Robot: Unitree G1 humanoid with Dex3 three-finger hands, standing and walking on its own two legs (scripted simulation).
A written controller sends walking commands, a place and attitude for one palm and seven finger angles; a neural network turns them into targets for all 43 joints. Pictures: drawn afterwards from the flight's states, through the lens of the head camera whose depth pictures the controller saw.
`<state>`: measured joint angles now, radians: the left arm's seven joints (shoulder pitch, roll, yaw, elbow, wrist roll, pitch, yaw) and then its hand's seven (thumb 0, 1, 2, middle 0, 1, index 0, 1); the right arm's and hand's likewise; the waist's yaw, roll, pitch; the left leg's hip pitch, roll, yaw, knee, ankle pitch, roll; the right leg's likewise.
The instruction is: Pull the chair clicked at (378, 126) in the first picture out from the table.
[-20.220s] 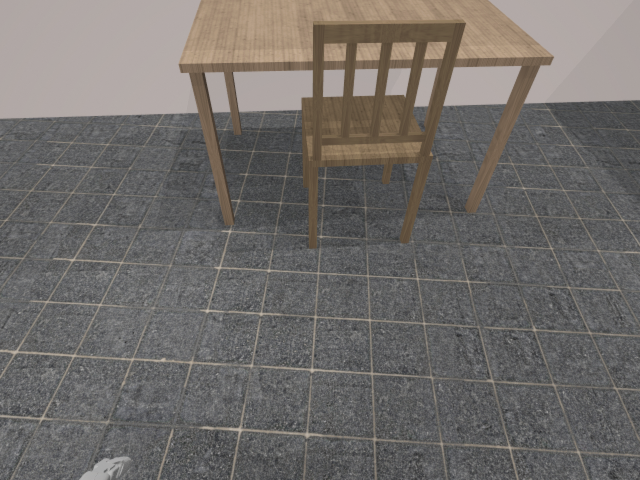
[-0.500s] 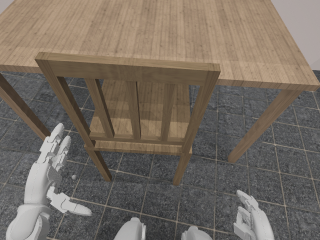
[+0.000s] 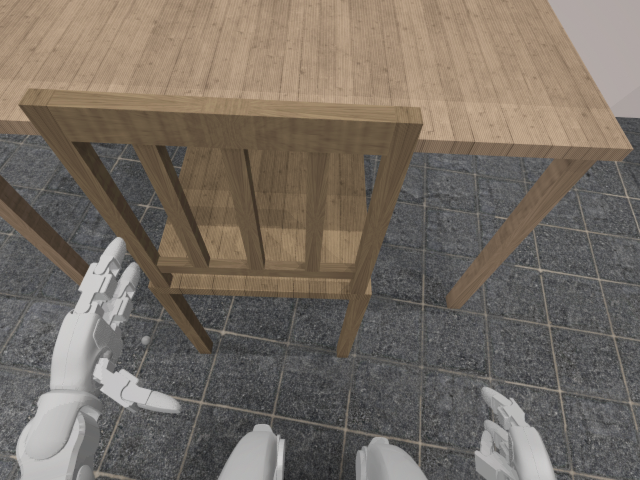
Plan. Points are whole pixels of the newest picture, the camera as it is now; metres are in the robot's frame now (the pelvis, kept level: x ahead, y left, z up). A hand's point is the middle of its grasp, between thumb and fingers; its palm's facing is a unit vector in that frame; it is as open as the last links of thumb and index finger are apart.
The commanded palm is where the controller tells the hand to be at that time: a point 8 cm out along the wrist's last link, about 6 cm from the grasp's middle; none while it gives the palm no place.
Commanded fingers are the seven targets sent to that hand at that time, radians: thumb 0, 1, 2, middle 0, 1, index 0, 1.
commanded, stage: aim the fingers beside a spindle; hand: left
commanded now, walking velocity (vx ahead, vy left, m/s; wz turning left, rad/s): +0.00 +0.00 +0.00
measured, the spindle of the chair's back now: (247, 216) +0.46 +0.12 +0.00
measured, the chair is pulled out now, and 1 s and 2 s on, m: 0.00 0.00 0.00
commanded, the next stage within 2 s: none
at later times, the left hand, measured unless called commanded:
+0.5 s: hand (166, 317) +0.30 +0.20 +0.01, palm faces +0.00 -1.00 -0.02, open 17.0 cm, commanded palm +0.28 +0.25 +0.01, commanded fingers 0.00 -0.50 0.30 -0.06 -0.08 -0.06 -0.08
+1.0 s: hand (188, 310) +0.32 +0.18 -0.01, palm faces +0.00 -1.00 -0.03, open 17.0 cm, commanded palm +0.30 +0.24 +0.00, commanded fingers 0.00 -0.50 0.30 -0.06 -0.08 -0.06 -0.08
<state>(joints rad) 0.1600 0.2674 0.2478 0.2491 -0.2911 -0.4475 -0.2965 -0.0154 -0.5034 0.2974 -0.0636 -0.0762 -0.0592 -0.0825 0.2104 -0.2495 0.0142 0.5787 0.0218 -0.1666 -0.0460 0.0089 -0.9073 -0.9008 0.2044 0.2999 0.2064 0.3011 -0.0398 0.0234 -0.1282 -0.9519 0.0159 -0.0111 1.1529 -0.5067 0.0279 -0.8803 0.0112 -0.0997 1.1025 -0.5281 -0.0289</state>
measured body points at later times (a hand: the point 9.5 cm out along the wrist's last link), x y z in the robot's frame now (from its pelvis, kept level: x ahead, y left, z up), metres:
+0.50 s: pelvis -0.01 +0.01 -0.01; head +0.09 +0.03 +0.42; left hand +0.30 +0.25 +0.01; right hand +0.15 -0.23 -0.11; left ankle +0.02 +0.10 -0.65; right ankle +0.00 -0.11 -0.65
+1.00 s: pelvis -0.01 +0.01 -0.02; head +0.11 +0.03 +0.41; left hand +0.31 +0.24 -0.01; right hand +0.15 -0.23 -0.13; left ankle +0.02 +0.10 -0.65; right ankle +0.00 -0.11 -0.65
